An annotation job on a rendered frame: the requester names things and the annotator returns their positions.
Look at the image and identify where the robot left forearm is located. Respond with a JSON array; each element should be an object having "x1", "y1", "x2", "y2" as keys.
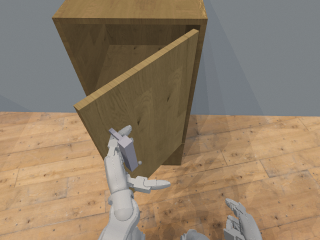
[{"x1": 98, "y1": 189, "x2": 140, "y2": 240}]

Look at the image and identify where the robot right shin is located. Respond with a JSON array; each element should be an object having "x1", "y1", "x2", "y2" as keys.
[{"x1": 187, "y1": 229, "x2": 197, "y2": 233}]

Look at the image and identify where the robot left thigh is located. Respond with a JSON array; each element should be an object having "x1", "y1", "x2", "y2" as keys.
[{"x1": 132, "y1": 229, "x2": 146, "y2": 240}]

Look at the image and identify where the robot right hand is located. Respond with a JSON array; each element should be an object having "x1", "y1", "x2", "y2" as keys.
[{"x1": 223, "y1": 198, "x2": 263, "y2": 240}]

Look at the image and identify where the cupboard door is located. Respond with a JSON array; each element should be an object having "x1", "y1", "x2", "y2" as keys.
[{"x1": 73, "y1": 29, "x2": 199, "y2": 193}]

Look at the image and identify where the handle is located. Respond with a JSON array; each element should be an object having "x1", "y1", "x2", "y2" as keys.
[{"x1": 108, "y1": 128, "x2": 138, "y2": 172}]

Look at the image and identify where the robot left hand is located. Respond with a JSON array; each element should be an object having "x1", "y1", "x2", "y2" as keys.
[{"x1": 104, "y1": 125, "x2": 171, "y2": 194}]

